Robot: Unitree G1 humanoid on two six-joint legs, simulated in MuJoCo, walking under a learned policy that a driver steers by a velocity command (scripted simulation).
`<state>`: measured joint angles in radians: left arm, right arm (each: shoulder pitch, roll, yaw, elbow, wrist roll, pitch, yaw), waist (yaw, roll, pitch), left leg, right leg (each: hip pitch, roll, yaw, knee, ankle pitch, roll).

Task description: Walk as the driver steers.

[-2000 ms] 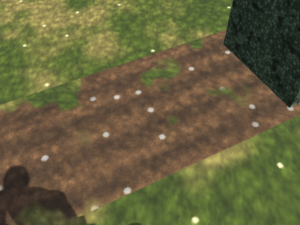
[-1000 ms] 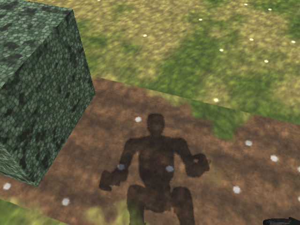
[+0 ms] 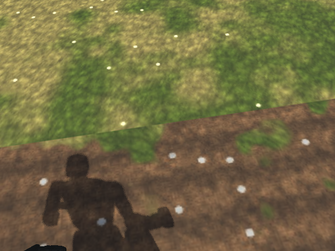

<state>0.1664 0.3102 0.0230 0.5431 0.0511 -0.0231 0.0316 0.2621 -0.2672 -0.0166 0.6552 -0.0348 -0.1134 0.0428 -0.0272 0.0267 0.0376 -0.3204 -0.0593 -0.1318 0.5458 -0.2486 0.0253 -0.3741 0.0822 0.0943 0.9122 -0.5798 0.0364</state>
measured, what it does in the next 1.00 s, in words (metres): goes down, turning left: right foot, then left foot 0.17 m lower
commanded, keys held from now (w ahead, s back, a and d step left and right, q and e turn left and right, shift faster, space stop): q+shift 0.06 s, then w+q+shift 0.44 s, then w+e+shift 0.50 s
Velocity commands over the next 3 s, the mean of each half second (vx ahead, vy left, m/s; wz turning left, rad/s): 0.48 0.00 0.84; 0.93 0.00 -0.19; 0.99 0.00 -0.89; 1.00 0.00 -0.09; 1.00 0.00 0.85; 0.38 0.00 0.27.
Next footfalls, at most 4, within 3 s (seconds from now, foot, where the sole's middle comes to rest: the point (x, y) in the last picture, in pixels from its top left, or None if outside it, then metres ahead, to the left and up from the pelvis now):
0.14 right None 0.01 -0.14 -0.77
0.78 left None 0.36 0.28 -0.94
1.20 right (121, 202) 0.76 0.27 -0.94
1.62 left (106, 128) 1.22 0.38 -0.94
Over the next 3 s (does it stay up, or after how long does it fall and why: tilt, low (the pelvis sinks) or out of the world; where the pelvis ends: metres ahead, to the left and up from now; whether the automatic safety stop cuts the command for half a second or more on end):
stays up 2.09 0.25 -0.18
